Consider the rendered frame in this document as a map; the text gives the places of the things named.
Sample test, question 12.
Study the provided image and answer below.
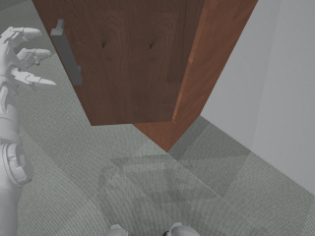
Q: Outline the left robot forearm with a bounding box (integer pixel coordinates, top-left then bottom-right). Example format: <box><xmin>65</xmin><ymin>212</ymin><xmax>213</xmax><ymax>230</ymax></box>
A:
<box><xmin>0</xmin><ymin>76</ymin><xmax>23</xmax><ymax>147</ymax></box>

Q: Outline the right robot shin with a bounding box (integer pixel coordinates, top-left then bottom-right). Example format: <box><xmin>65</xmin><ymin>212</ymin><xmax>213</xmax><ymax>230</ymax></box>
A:
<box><xmin>170</xmin><ymin>222</ymin><xmax>182</xmax><ymax>230</ymax></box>

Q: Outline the handle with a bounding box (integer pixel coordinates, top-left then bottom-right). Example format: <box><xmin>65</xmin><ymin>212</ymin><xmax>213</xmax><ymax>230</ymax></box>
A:
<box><xmin>50</xmin><ymin>19</ymin><xmax>83</xmax><ymax>86</ymax></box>

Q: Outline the robot shin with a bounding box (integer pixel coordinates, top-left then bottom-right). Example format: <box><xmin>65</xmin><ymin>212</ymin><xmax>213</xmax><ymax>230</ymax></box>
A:
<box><xmin>170</xmin><ymin>222</ymin><xmax>182</xmax><ymax>230</ymax></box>
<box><xmin>110</xmin><ymin>224</ymin><xmax>122</xmax><ymax>230</ymax></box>

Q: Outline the left robot upper arm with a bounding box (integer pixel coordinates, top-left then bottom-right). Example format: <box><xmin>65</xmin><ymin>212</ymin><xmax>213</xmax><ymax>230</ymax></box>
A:
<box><xmin>0</xmin><ymin>143</ymin><xmax>34</xmax><ymax>236</ymax></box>

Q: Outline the cupboard door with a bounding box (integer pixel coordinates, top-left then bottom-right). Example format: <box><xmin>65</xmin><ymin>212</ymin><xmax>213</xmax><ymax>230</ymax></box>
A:
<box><xmin>32</xmin><ymin>0</ymin><xmax>205</xmax><ymax>126</ymax></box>

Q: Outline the robot left hand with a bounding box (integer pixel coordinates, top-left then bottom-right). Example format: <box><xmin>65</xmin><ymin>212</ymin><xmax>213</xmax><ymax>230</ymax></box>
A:
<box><xmin>0</xmin><ymin>27</ymin><xmax>58</xmax><ymax>92</ymax></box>

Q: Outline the left robot shin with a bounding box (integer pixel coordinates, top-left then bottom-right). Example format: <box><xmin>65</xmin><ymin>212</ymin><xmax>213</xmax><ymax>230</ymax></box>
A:
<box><xmin>110</xmin><ymin>224</ymin><xmax>122</xmax><ymax>230</ymax></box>

